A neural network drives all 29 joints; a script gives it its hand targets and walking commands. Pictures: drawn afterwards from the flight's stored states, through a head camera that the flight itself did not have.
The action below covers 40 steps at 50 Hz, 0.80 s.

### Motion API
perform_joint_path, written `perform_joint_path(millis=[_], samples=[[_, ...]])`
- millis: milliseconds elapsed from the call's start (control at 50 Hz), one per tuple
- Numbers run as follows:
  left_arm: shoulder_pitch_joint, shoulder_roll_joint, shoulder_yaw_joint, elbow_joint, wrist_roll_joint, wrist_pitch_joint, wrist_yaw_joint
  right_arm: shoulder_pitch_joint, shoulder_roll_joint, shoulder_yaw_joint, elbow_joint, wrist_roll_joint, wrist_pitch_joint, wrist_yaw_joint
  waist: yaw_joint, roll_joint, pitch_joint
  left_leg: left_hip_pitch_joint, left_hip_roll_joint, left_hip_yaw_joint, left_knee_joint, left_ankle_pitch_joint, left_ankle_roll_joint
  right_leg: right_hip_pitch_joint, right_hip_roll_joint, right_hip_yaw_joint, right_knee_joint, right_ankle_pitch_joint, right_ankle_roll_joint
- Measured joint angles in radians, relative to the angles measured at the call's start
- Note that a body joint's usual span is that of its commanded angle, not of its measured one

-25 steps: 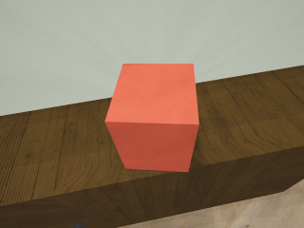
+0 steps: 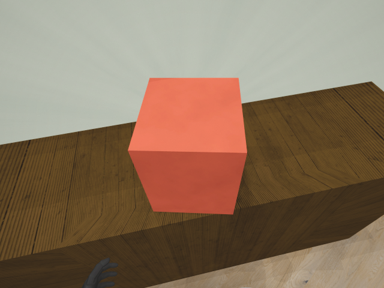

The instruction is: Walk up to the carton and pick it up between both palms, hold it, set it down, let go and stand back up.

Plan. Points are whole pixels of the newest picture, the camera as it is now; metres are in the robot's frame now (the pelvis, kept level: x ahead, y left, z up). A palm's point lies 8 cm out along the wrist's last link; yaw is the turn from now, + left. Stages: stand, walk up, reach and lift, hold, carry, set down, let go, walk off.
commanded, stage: walk up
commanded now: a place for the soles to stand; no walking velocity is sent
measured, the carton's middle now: (193, 149) +0.41 +0.03 +0.05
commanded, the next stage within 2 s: reach and lift in 0.44 s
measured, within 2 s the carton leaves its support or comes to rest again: neither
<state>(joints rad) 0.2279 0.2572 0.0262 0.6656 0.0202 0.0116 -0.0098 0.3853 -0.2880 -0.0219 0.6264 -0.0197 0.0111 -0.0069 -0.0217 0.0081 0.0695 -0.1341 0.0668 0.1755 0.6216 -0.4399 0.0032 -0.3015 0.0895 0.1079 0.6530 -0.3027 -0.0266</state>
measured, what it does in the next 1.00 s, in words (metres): stands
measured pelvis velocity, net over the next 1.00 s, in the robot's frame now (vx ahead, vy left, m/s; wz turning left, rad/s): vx -0.04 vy -0.01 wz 0.06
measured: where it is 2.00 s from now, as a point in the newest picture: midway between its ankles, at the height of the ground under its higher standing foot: outside the picture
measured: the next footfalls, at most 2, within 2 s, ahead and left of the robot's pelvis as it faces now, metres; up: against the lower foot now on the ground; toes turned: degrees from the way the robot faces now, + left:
none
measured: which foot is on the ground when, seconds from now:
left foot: down 0.00-1.00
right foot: down 0.00-1.00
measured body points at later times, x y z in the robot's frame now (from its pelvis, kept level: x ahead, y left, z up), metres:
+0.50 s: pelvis -0.02 +0.00 +0.00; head +0.01 -0.01 +0.44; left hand +0.11 +0.26 -0.11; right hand +0.06 -0.28 -0.12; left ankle -0.06 +0.10 -0.72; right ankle +0.03 -0.11 -0.72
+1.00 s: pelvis -0.04 -0.01 +0.01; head -0.04 -0.01 +0.46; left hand +0.15 +0.24 -0.06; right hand +0.12 -0.23 -0.07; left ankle -0.06 +0.10 -0.72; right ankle +0.03 -0.11 -0.72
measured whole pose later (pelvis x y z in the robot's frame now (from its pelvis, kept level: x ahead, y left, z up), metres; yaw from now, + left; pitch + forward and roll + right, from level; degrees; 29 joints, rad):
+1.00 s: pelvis -0.04 -0.01 +0.01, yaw +3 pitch -8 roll +0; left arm 0.12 0.24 0.01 0.46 0.03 0.25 0.00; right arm 0.27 -0.14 -0.07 0.55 -0.03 -0.08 -0.02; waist -0.02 -0.01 0.13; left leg -0.05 0.03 0.08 0.51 -0.32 0.01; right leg -0.17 0.05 0.04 0.49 -0.19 -0.03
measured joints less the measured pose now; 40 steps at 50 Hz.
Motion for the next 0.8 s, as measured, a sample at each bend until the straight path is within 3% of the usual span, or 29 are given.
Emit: perform_joint_path(millis=[200, 360, 440, 460, 520, 580, 680, 800], samples=[[0.020, -0.008, -0.002, 0.016, -0.006, 0.007, 0.005, 0.014, -0.004, -0.007, 0.003, -0.004, -0.008, 0.002, 0.005, -0.001, -0.016, 0.000, -0.022, 0.005, -0.032, 0.025, 0.007, -0.012, -0.018, 0.008, -0.003, 0.009, 0.006], [0.029, -0.008, -0.001, 0.013, -0.002, -0.003, -0.001, 0.014, -0.006, -0.001, 0.017, -0.003, 0.003, 0.000, 0.006, 0.004, -0.002, 0.002, 0.002, 0.003, -0.010, 0.017, -0.004, 0.001, 0.003, 0.003, -0.011, 0.018, -0.004], [0.034, -0.012, -0.002, 0.015, -0.004, -0.002, 0.007, 0.016, -0.014, -0.009, 0.015, -0.004, 0.010, 0.001, 0.007, 0.011, -0.006, -0.014, -0.014, -0.027, -0.001, 0.015, -0.003, -0.006, 0.000, -0.001, -0.011, 0.018, -0.007], [0.032, -0.012, -0.006, 0.017, -0.005, 0.016, 0.013, 0.011, -0.013, -0.017, 0.028, -0.010, -0.006, 0.005, 0.005, 0.013, -0.012, -0.025, -0.022, -0.037, -0.001, 0.021, 0.002, -0.015, -0.005, -0.005, -0.010, 0.017, -0.008], [-0.066, 0.006, -0.026, 0.019, -0.003, 0.193, 0.039, -0.102, 0.012, -0.095, 0.147, -0.039, -0.100, 0.053, -0.023, 0.006, 0.003, -0.128, -0.041, -0.072, 0.087, 0.003, 0.010, -0.102, -0.040, -0.050, 0.067, -0.005, -0.005], [-0.152, -0.002, -0.015, -0.062, 0.018, 0.304, 0.027, -0.214, 0.017, -0.126, 0.172, -0.029, -0.146, 0.068, -0.025, 0.002, 0.056, -0.180, -0.045, -0.085, 0.157, -0.015, 0.016, -0.142, -0.047, -0.063, 0.119, -0.015, 0.013], [-0.175, -0.044, -0.014, -0.208, 0.056, 0.319, 0.019, -0.292, 0.024, -0.105, 0.199, 0.019, -0.203, 0.058, -0.028, -0.001, 0.082, -0.133, -0.036, -0.106, 0.122, 0.010, 0.011, -0.073, -0.042, -0.084, 0.051, 0.021, 0.009], [-0.146, -0.049, -0.031, -0.216, 0.044, 0.310, 0.024, -0.228, 0.074, -0.077, 0.114, 0.009, -0.169, 0.029, -0.025, -0.042, 0.045, -0.023, -0.045, -0.109, -0.026, 0.084, 0.004, 0.033, -0.048, -0.085, -0.077, 0.079, 0.001]])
